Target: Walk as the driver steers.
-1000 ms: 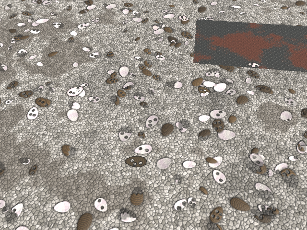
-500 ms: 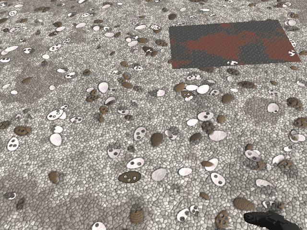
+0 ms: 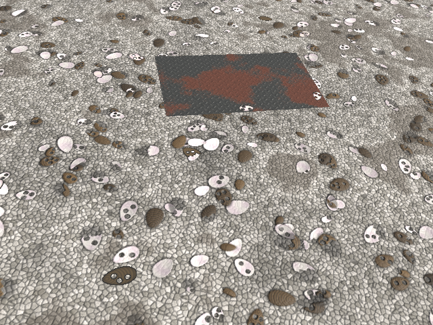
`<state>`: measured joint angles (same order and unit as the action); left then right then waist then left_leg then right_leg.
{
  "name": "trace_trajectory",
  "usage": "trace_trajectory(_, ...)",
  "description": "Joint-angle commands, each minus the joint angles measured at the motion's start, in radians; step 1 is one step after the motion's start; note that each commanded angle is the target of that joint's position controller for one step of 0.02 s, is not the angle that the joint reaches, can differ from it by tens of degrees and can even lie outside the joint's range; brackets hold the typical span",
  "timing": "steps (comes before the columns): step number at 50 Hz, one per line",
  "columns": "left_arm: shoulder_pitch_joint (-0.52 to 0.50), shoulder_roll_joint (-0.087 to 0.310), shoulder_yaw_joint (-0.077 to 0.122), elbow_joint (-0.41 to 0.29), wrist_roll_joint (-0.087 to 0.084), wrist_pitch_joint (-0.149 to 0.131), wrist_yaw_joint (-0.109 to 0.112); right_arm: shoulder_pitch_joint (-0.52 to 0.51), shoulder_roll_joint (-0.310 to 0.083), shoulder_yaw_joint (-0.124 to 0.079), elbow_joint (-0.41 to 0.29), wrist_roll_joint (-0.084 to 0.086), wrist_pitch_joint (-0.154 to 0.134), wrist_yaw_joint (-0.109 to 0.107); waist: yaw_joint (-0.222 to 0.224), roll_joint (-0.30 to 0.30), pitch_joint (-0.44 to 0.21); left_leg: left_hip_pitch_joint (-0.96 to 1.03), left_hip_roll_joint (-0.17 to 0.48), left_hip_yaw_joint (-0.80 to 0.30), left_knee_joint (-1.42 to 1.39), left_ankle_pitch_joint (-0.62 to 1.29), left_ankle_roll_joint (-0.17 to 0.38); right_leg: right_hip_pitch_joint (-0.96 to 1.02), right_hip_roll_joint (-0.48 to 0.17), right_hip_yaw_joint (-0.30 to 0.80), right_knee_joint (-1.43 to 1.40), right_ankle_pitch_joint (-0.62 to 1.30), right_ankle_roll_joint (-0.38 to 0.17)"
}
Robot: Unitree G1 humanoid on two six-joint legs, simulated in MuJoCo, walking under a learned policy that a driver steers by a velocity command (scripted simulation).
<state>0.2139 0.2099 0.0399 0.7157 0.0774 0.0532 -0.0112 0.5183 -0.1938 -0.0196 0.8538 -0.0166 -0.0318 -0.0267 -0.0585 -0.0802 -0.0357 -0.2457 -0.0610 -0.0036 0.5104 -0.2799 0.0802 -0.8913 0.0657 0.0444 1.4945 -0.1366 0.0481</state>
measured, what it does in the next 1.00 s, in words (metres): walks ahead: right foot, then left foot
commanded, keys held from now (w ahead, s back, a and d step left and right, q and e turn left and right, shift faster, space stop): w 0.66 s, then w+q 0.34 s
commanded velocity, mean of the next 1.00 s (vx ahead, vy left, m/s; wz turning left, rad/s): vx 0.46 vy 0.00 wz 0.09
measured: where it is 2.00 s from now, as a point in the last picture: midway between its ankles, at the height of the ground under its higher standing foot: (174, 209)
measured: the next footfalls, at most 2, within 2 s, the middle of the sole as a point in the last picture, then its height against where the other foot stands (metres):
right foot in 0.30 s outside the picture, level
left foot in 0.80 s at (187, 318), level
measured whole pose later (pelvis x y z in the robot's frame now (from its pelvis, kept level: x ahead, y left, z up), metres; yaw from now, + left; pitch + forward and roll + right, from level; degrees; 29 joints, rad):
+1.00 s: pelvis +0.51 -0.03 +0.00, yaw +7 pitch +0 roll +0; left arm 0.23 0.22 0.04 0.88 0.04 -0.07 0.00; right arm 0.29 -0.23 -0.07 0.95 -0.01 -0.06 0.01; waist -0.01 -0.02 0.06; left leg -0.24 -0.13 0.01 0.41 -0.17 0.14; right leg -0.49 -0.05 0.01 1.11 -0.30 -0.03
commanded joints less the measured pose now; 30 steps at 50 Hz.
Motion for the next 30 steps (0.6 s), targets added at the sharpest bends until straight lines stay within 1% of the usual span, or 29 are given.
trace_trajectory(1, -0.177, 0.036, 0.003, -0.119, -0.010, -0.032, -0.003, 0.079, -0.137, -0.042, -0.006, -0.002, -0.018, -0.011, -0.024, 0.178, 0.104, 0.242, 0.258, -0.399, -0.286, -0.295, 0.125, -0.289, -0.083, 0.008, -0.200, 0.058, 0.015)
trace_trajectory(2, -0.169, 0.038, 0.003, -0.110, -0.020, -0.035, -0.006, 0.062, -0.137, -0.043, -0.007, 0.001, -0.017, -0.009, -0.008, 0.173, 0.111, 0.194, 0.258, -0.386, -0.305, -0.282, 0.135, -0.209, -0.105, 0.009, -0.298, 0.092, 0.021)
trace_trajectory(3, -0.179, 0.031, -0.001, -0.105, -0.029, -0.038, -0.010, 0.046, -0.139, -0.045, -0.008, 0.001, -0.016, -0.007, -0.006, 0.175, 0.121, 0.148, 0.257, -0.366, -0.320, -0.262, 0.140, -0.129, -0.111, -0.003, -0.386, 0.107, 0.026)
trace_trajectory(4, -0.197, 0.024, -0.004, -0.104, -0.036, -0.041, -0.016, 0.038, -0.145, -0.051, -0.013, -0.002, -0.015, -0.005, -0.010, 0.173, 0.134, 0.117, 0.261, -0.348, -0.333, -0.244, 0.144, -0.064, -0.117, -0.010, -0.482, 0.122, 0.027)
trace_trajectory(6, -0.248, 0.010, -0.009, -0.106, -0.053, -0.048, -0.028, 0.053, -0.149, -0.058, -0.006, 0.003, -0.018, 0.002, -0.037, 0.178, 0.159, 0.072, 0.269, -0.305, -0.361, -0.213, 0.139, 0.064, -0.115, -0.041, -0.648, 0.125, 0.017)
trace_trajectory(7, -0.275, 0.002, -0.011, -0.112, -0.062, -0.051, -0.033, 0.056, -0.156, -0.062, -0.003, 0.004, -0.019, 0.006, -0.047, 0.177, 0.172, 0.052, 0.276, -0.293, -0.378, -0.206, 0.142, 0.124, -0.112, -0.056, -0.710, 0.121, 0.002)
trace_trajectory(8, -0.292, 0.001, -0.011, -0.112, -0.068, -0.056, -0.036, 0.054, -0.155, -0.064, -0.003, 0.002, -0.022, 0.010, -0.055, 0.169, 0.184, 0.043, 0.280, -0.282, -0.386, -0.199, 0.141, 0.177, -0.105, -0.071, -0.772, 0.104, -0.011)
trace_trajectory(9, -0.294, 0.008, -0.005, -0.104, -0.073, -0.063, -0.037, 0.049, -0.155, -0.064, -0.004, 0.001, -0.023, 0.015, -0.054, 0.156, 0.192, 0.035, 0.275, -0.266, -0.384, -0.182, 0.139, 0.241, -0.099, -0.082, -0.841, 0.085, -0.023)
trace_trajectory(11, -0.300, 0.006, -0.002, -0.096, -0.073, -0.072, -0.035, 0.057, -0.146, -0.063, 0.002, -0.005, -0.026, 0.022, -0.065, 0.158, 0.191, 0.043, 0.277, -0.255, -0.366, -0.143, 0.138, 0.350, -0.074, -0.110, -0.923, 0.022, -0.049)
trace_trajectory(12, -0.288, 0.015, 0.003, -0.093, -0.073, -0.079, -0.031, 0.061, -0.145, -0.064, 0.008, -0.011, -0.028, 0.023, -0.059, 0.175, 0.190, 0.065, 0.282, -0.257, -0.345, -0.095, 0.134, 0.397, -0.067, -0.111, -0.955, -0.020, -0.064)
trace_trajectory(13, -0.259, 0.024, 0.008, -0.087, -0.072, -0.088, -0.024, 0.066, -0.146, -0.066, 0.016, -0.017, -0.030, 0.023, -0.047, 0.186, 0.175, 0.091, 0.286, -0.254, -0.303, -0.008, 0.128, 0.453, -0.053, -0.117, -0.991, -0.074, -0.080)
trace_trajectory(14, -0.195, 0.037, 0.015, -0.068, -0.061, -0.103, -0.012, 0.070, -0.150, -0.069, 0.029, -0.018, -0.030, 0.023, -0.016, 0.167, 0.147, 0.101, 0.267, -0.219, -0.208, 0.125, 0.114, 0.551, -0.036, -0.125, -1.045, -0.095, -0.098)
trace_trajectory(15, -0.055, 0.064, 0.028, -0.027, -0.048, -0.122, 0.003, 0.064, -0.133, -0.064, 0.035, -0.014, -0.035, 0.022, 0.050, 0.129, 0.049, 0.062, 0.215, -0.142, -0.026, 0.292, 0.087, 0.764, -0.048, -0.090, -1.057, -0.091, -0.123)
trace_trajectory(16, 0.152, 0.127, 0.042, -0.006, -0.021, -0.139, 0.016, 0.016, -0.112, -0.058, -0.004, -0.002, -0.042, 0.022, 0.155, 0.047, -0.120, -0.082, 0.170, -0.073, 0.257, 0.128, 0.055, 1.028, -0.265, 0.154, -1.085, -0.274, -0.169)
trace_trajectory(17, 0.275, 0.267, 0.078, 0.042, -0.025, -0.133, 0.022, 0.052, -0.053, -0.047, -0.037, 0.030, -0.050, 0.032, 0.162, -0.242, -0.197, -0.450, -0.001, 0.035, 0.531, -0.233, 0.009, 1.259, -0.499, 0.653, -1.229, -0.498, -0.288)
trace_trajectory(18, 0.267, 0.198, 0.063, 0.055, -0.035, -0.118, 0.023, -0.033, -0.153, -0.075, -0.016, -0.008, -0.042, 0.033, 0.164, -0.061, -0.083, -0.579, 0.040, -0.048, 0.656, -0.232, 0.020, 1.180, -0.470, 0.675, -1.262, -0.557, -0.274)
trace_trajectory(19, 0.179, 0.155, 0.046, 0.047, -0.043, -0.115, 0.018, -0.097, -0.123, -0.073, -0.031, -0.020, -0.045, 0.045, 0.122, -0.010, 0.017, -0.594, 0.086, -0.060, 0.670, -0.122, 0.025, 1.076, -0.413, 0.519, -1.244, -0.442, -0.246)
trace_trajectory(20, 0.116, 0.111, 0.034, 0.042, -0.044, -0.116, 0.012, -0.127, -0.098, -0.068, -0.026, -0.022, -0.050, 0.056, 0.092, 0.024, 0.053, -0.541, 0.121, -0.055, 0.623, -0.034, 0.015, 0.961, -0.355, 0.387, -1.261, -0.261, -0.225)
trace_trajectory(21, 0.090, 0.089, 0.026, 0.043, -0.050, -0.122, 0.010, -0.137, -0.093, -0.070, -0.021, -0.027, -0.042, 0.062, 0.064, 0.001, 0.067, -0.483, 0.140, -0.040, 0.587, 0.009, 0.005, 0.890, -0.303, 0.292, -1.285, -0.137, -0.207)
trace_trajectory(22, 0.077, 0.069, 0.021, 0.052, -0.055, -0.128, 0.010, -0.112, -0.082, -0.066, -0.002, -0.035, -0.032, 0.068, 0.044, -0.030, 0.059, -0.441, 0.148, -0.026, 0.573, 0.030, -0.010, 0.854, -0.264, 0.220, -1.297, -0.035, -0.198)
trace_trajectory(23, 0.097, 0.065, 0.020, 0.066, -0.059, -0.134, 0.008, -0.100, -0.077, -0.065, 0.005, -0.035, -0.023, 0.074, 0.032, -0.036, 0.043, -0.411, 0.140, -0.015, 0.583, 0.048, -0.021, 0.837, -0.245, 0.185, -1.293, 0.083, -0.202)
trace_trajectory(24, 0.117, 0.064, 0.019, 0.084, -0.063, -0.140, 0.006, -0.107, -0.076, -0.066, 0.006, -0.033, -0.017, 0.078, 0.021, -0.025, 0.043, -0.419, 0.137, -0.007, 0.584, 0.060, -0.029, 0.838, -0.237, 0.154, -1.287, 0.190, -0.211)
trace_trajectory(25, 0.141, 0.075, 0.021, 0.103, -0.068, -0.144, 0.006, -0.131, -0.070, -0.064, 0.002, -0.031, -0.012, 0.082, 0.017, -0.016, 0.044, -0.434, 0.138, 0.002, 0.582, 0.080, -0.034, 0.836, -0.237, 0.133, -1.287, 0.277, -0.223)
trace_trajectory(27, 0.196, 0.078, 0.020, 0.136, -0.073, -0.148, 0.008, -0.227, -0.063, -0.058, -0.020, -0.034, -0.008, 0.083, 0.029, 0.003, 0.073, -0.487, 0.150, 0.016, 0.541, 0.135, -0.046, 0.836, -0.242, 0.101, -1.300, 0.371, -0.238)
trace_trajectory(29, 0.223, 0.071, 0.015, 0.159, -0.075, -0.147, 0.011, -0.341, -0.054, -0.047, -0.050, -0.031, -0.008, 0.082, 0.046, 0.012, 0.101, -0.493, 0.147, 0.036, 0.423, 0.204, -0.052, 0.826, -0.225, 0.062, -1.310, 0.421, -0.236)
trace_trajectory(30, 0.239, 0.074, 0.013, 0.171, -0.075, -0.148, 0.013, -0.394, -0.042, -0.039, -0.065, -0.027, -0.011, 0.081, 0.058, 0.007, 0.111, -0.471, 0.139, 0.049, 0.344, 0.242, -0.053, 0.821, -0.211, 0.042, -1.313, 0.427, -0.231)
Keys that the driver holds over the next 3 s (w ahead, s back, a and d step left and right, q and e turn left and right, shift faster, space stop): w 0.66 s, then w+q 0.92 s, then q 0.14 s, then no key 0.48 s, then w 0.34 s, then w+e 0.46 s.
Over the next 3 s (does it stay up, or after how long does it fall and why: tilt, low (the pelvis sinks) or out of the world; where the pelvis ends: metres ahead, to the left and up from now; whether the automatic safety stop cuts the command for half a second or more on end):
stays up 1.17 0.25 -0.01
